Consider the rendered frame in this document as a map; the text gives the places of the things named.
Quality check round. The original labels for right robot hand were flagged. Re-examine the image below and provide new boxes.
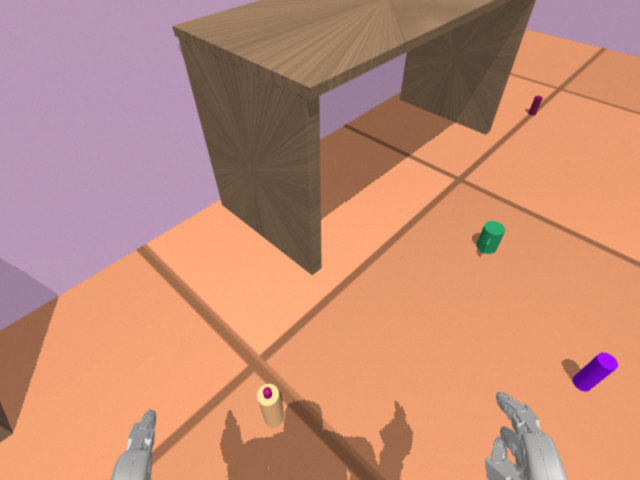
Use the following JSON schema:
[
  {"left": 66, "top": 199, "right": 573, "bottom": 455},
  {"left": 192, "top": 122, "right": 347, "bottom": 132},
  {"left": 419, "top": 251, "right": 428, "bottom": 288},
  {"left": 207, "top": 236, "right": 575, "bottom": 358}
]
[{"left": 485, "top": 392, "right": 567, "bottom": 480}]

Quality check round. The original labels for left robot hand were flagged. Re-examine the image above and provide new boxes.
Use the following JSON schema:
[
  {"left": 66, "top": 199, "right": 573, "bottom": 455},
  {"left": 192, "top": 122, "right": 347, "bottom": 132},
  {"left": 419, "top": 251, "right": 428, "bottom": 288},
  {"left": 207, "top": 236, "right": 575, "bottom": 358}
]
[{"left": 110, "top": 410, "right": 156, "bottom": 480}]

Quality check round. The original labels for desk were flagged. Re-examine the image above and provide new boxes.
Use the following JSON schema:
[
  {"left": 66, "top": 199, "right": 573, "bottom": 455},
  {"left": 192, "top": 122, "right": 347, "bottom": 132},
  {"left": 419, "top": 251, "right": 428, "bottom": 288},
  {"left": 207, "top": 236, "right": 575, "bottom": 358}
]
[{"left": 172, "top": 0, "right": 536, "bottom": 275}]

